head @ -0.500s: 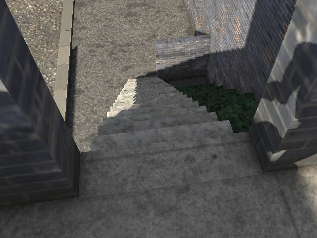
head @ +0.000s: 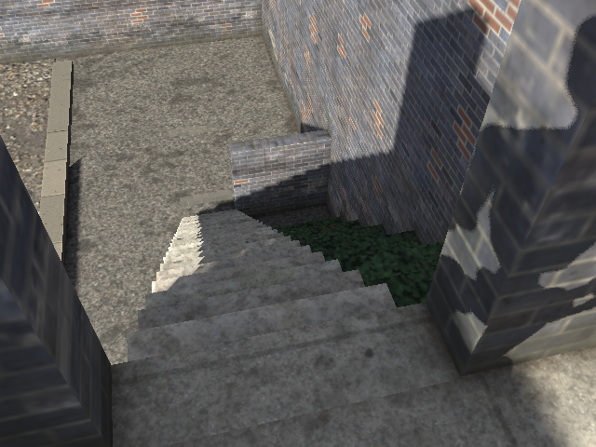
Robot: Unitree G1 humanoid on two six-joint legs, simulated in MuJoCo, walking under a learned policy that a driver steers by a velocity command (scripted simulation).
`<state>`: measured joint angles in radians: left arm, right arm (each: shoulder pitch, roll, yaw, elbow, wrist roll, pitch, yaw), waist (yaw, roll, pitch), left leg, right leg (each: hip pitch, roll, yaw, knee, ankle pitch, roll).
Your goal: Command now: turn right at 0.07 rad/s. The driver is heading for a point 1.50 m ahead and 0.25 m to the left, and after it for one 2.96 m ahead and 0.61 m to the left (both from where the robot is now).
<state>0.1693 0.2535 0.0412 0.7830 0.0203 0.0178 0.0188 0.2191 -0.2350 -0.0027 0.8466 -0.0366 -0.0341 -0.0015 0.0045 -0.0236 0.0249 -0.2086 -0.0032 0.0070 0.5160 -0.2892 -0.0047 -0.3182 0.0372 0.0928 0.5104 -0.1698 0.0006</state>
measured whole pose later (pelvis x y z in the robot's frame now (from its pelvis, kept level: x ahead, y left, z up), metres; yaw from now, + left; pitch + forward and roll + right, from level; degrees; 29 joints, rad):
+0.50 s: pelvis +0.03 +0.02 +0.00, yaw +0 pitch -1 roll +0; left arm 0.14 0.24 0.03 0.98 0.00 -0.02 -0.03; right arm 0.23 -0.26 -0.02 0.92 -0.01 -0.04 0.11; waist 0.01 0.01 0.02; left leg -0.15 -0.02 0.02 0.47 -0.32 0.03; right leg -0.26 0.02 0.11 0.48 -0.20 0.03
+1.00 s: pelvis +0.06 +0.03 +0.00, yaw +1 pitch +0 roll -1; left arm 0.08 0.29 0.04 1.05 0.02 -0.04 -0.01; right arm 0.19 -0.27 -0.10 0.95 -0.03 -0.06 0.10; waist 0.01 -0.01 0.01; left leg -0.12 -0.03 0.01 0.48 -0.36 0.06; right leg -0.25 0.00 0.08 0.53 -0.32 0.03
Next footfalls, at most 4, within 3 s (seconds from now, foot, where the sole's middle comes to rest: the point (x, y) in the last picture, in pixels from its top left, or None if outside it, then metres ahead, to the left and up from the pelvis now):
1.22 right None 0.18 -0.12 -0.77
1.64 left None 0.51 0.10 -0.77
2.20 right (363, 374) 0.70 -0.13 -0.77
2.88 left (238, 344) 0.90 0.20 -0.99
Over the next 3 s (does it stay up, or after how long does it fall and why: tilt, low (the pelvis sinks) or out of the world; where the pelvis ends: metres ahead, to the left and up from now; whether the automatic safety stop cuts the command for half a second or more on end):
stays up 0.90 0.08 -0.21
